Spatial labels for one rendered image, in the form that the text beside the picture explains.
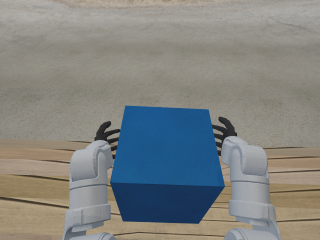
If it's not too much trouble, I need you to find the carton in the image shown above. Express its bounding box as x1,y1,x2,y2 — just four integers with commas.
110,105,225,224

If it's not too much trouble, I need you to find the robot right upper arm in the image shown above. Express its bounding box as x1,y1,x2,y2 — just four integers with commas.
224,227,278,240

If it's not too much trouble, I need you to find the right robot hand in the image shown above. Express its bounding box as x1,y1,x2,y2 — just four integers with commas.
212,116,237,156

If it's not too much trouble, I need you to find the left robot forearm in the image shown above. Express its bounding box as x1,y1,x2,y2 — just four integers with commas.
62,140,114,240

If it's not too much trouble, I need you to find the right robot forearm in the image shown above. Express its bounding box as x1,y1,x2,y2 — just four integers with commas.
221,136,282,240

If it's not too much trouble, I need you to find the left robot hand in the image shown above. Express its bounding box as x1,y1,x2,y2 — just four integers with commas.
94,121,121,159

